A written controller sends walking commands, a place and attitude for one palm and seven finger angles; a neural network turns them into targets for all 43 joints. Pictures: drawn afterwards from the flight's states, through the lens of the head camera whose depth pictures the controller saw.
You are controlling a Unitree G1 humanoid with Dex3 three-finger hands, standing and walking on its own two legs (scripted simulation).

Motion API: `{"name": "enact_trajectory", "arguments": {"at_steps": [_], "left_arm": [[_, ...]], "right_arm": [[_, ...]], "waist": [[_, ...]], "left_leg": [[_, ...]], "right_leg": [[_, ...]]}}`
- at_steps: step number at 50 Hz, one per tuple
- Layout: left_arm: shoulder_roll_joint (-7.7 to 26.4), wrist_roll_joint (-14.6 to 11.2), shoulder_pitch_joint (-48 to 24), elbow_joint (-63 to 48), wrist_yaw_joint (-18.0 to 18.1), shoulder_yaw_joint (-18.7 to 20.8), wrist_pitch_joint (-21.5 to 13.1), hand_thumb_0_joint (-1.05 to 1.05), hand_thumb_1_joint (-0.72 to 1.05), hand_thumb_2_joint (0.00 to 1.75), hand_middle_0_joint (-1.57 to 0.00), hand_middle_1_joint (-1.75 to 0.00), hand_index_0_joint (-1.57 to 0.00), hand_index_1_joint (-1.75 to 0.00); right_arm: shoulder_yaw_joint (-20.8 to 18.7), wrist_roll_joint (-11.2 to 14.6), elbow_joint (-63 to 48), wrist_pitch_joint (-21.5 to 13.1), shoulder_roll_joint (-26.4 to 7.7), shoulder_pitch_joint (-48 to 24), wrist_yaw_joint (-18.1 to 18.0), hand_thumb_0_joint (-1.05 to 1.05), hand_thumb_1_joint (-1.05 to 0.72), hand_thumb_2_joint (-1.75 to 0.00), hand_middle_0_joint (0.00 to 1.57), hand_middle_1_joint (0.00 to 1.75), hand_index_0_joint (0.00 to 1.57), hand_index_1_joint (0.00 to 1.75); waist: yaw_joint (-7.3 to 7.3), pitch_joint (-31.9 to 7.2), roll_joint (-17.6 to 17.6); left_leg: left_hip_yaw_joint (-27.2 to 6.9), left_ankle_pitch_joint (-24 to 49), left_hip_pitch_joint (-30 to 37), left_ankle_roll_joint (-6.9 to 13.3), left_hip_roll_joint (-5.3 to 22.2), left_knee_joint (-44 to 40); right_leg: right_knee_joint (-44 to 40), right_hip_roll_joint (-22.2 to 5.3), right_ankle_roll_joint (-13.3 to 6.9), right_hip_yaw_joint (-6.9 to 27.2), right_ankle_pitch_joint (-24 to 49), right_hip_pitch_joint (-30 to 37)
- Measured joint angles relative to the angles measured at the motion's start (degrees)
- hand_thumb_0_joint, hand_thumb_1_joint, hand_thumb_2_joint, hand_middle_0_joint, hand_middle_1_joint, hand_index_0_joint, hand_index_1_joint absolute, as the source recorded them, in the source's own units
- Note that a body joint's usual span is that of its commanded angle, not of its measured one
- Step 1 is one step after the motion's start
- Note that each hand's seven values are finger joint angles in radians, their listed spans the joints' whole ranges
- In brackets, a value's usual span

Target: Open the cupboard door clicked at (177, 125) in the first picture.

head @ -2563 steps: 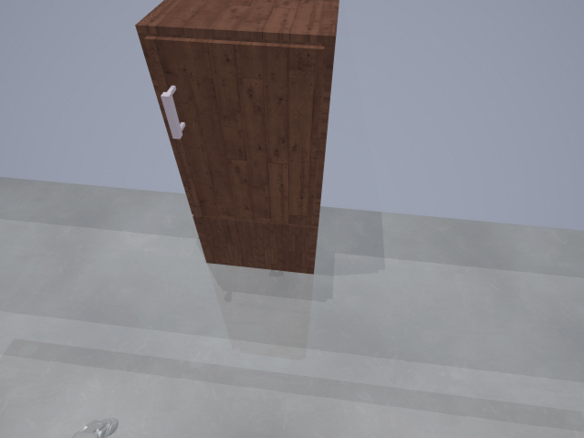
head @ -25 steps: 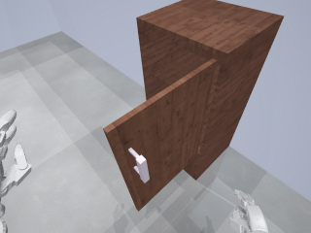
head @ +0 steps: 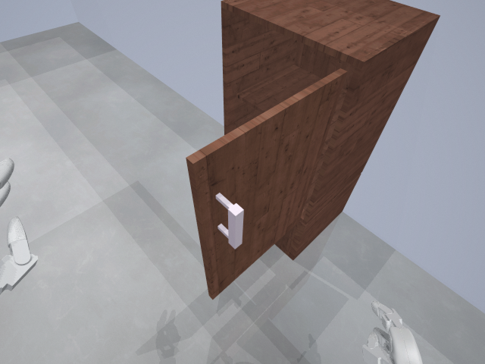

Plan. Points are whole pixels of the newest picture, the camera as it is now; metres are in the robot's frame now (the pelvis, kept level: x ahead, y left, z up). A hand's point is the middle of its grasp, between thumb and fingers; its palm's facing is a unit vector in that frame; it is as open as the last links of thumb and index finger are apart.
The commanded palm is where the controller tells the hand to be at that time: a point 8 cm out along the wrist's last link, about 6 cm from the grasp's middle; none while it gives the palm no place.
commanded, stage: step back with the hand held close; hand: left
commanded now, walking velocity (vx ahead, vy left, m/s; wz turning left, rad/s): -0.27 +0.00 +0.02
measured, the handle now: (228, 221) +0.37 +0.05 -0.01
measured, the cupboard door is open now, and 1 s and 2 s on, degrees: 90 90 90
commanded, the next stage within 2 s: stop stepping back and stand still in 0.64 s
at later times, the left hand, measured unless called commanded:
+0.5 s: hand out of the picture +0.13 +0.29 +0.17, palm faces +0.44 -0.75 -0.49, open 7.4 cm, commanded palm +0.05 +0.32 +0.18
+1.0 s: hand out of the picture +0.02 +0.23 +0.19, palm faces +0.37 -0.78 -0.51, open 7.4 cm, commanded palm +0.00 +0.26 +0.18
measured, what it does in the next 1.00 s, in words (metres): walks backwards: right foot, then left foot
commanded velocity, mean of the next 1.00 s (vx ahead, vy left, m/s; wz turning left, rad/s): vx -0.19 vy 0.04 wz -0.04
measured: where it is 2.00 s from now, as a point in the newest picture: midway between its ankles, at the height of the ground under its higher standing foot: outside the picture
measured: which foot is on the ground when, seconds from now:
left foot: down 0.00-0.84, up 0.86-0.98, down 1.00-1.00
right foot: down 0.00-0.40, up 0.42-0.80, down 0.82-1.00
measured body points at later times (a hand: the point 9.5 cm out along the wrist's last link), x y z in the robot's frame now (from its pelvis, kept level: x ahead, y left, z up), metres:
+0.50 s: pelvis -0.07 +0.02 -0.01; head -0.04 +0.05 +0.44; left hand +0.10 +0.33 +0.19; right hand +0.12 -0.22 -0.07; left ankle +0.04 +0.08 -0.73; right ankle -0.07 -0.13 -0.68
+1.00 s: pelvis -0.17 -0.02 -0.01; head -0.19 +0.00 +0.43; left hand +0.00 +0.27 +0.22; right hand -0.07 -0.27 -0.10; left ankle -0.09 +0.08 -0.73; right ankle -0.34 -0.09 -0.73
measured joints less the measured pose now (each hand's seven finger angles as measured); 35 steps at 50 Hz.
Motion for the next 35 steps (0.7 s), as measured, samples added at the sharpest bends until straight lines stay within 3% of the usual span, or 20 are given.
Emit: {"name": "enact_trajectory", "arguments": {"at_steps": [5, 10, 14, 18, 21, 23, 26, 28, 32, 35], "left_arm": [[0.5, 0.9, -1.8, -0.7, 0.2, 1.3, -0.7, 0.01, 0.88, 0.90, -0.21, -0.30, -0.22, -0.30], [-0.2, 0.8, -1.9, -1.6, 0.1, 3.0, -1.9, 0.01, 0.88, 0.90, -0.21, -0.30, -0.22, -0.30], [-1.1, 0.1, -1.9, -2.2, 0.1, 1.8, -2.1, 0.01, 0.89, 0.90, -0.21, -0.30, -0.22, -0.30], [-0.8, 0.1, -2.1, -3.2, 0.4, -0.2, -2.4, 0.01, 0.88, 0.90, -0.21, -0.30, -0.22, -0.30], [1.0, 0.1, -3.1, -3.9, 0.2, 0.3, -2.3, 0.01, 0.88, 0.90, -0.21, -0.30, -0.22, -0.30], [2.4, 0.2, -3.6, -3.3, -0.1, 1.9, -2.8, 0.01, 0.88, 0.90, -0.21, -0.30, -0.22, -0.30], [3.3, 0.1, -3.0, -2.6, -0.1, 4.1, -2.8, 0.01, 0.88, 0.90, -0.21, -0.30, -0.22, -0.30], [3.1, -0.6, -2.2, -3.6, 0.4, 4.8, -2.4, 0.01, 0.88, 0.90, -0.21, -0.30, -0.22, -0.30], [1.5, -1.8, -1.8, -6.2, 0.8, 3.3, -1.9, 0.01, 0.89, 0.90, -0.20, -0.30, -0.21, -0.30], [0.7, -2.2, -3.8, -6.7, 0.4, 1.2, -1.8, 0.01, 0.89, 0.90, -0.20, -0.30, -0.21, -0.30]], "right_arm": [[0.3, -0.4, 0.7, -1.5, 1.1, 1.5, 0.0, 0.01, -0.90, -0.90, 0.20, 0.30, 0.20, 0.30], [0.5, -0.8, 2.0, -2.5, 1.7, 0.1, 0.8, 0.01, -0.90, -0.90, 0.20, 0.30, 0.20, 0.30], [0.2, -0.7, 3.0, -2.9, 1.9, -1.1, 1.5, 0.01, -0.90, -0.90, 0.20, 0.30, 0.20, 0.30], [-0.1, -0.7, 4.1, -2.3, 1.6, -1.7, 1.9, 0.01, -0.90, -0.90, 0.20, 0.30, 0.20, 0.30], [-0.3, -0.7, 3.6, -1.9, 1.4, -2.2, 1.2, 0.01, -0.90, -0.90, 0.20, 0.30, 0.20, 0.30], [-0.6, -1.1, 3.7, -2.5, 1.8, -2.9, 0.9, 0.01, -0.90, -0.90, 0.20, 0.30, 0.20, 0.30], [-0.9, -1.8, 4.1, -3.7, 2.8, -2.9, 1.2, 0.01, -0.90, -0.90, 0.20, 0.30, 0.20, 0.30], [-0.6, -1.7, 4.6, -4.6, 3.4, -2.6, 1.8, 0.01, -0.90, -0.90, 0.20, 0.30, 0.20, 0.30], [0.4, -1.7, 5.6, -6.0, 4.6, -2.8, 2.4, 0.01, -0.90, -0.90, 0.20, 0.30, 0.20, 0.30], [1.0, -2.2, 6.0, -7.1, 5.2, -4.0, 2.5, 0.01, -0.90, -0.90, 0.20, 0.30, 0.20, 0.30]], "waist": [[-0.44, 0.8, -0.7], [0.76, 1.6, 0.0], [1.30, 1.6, -0.1], [0.67, 0.6, -1.3], [-0.50, 0.8, -2.2], [-0.61, 1.5, -2.2], [-0.71, 0.5, -0.9], [0.41, -0.7, -0.9], [2.01, -3.1, -2.0], [1.85, -3.5, -2.3]], "left_leg": [[-1.1, 1.5, -1.9, 0.4, -1.1, 1.3], [-0.6, 1.5, -4.1, 0.2, -0.4, 3.0], [-0.5, -5.1, -5.9, -1.7, -0.2, 5.2], [-1.6, -7.8, -4.9, -3.6, -0.4, 7.3], [-0.9, 2.2, -4.7, -1.0, -0.3, 3.8], [-0.7, 2.7, -5.0, 0.5, 0.1, 3.4], [-1.6, 4.4, -5.9, 0.6, 1.8, 0.4], [-1.2, 6.7, -6.2, 0.2, 3.0, -2.8], [0.4, 11.9, -6.8, -0.4, 4.5, -10.2], [0.9, 16.9, -7.2, -1.0, 5.0, -16.1]], "right_leg": [[5.0, 1.0, 0.2, 2.4, -1.9, -0.5], [6.0, 1.8, -0.2, 3.3, -3.5, -1.2], [4.9, 1.8, -0.4, 3.5, -1.9, -2.0], [4.2, 1.2, 0.2, 3.8, -0.8, -2.6], [5.5, 0.8, 0.9, 3.6, -0.7, -4.1], [14.2, 2.2, 0.9, 4.7, -7.0, -5.9], [29.5, 4.9, 0.7, 4.6, -12.3, -6.3], [32.4, 4.6, 0.6, 3.8, -14.4, -3.8], [25.8, 2.7, 0.2, 2.1, -18.8, 3.9], [16.9, 2.6, -0.6, 0.8, -20.9, 9.1]]}}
